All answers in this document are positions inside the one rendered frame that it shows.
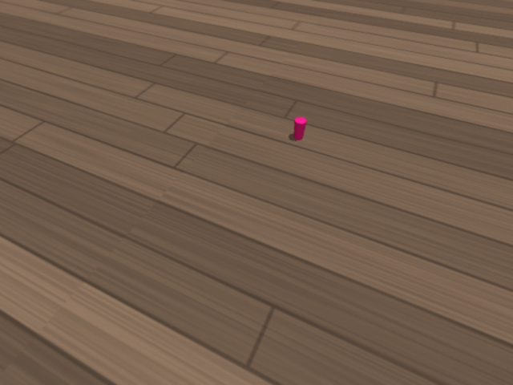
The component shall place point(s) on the cup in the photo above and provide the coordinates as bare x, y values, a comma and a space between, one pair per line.
299, 127

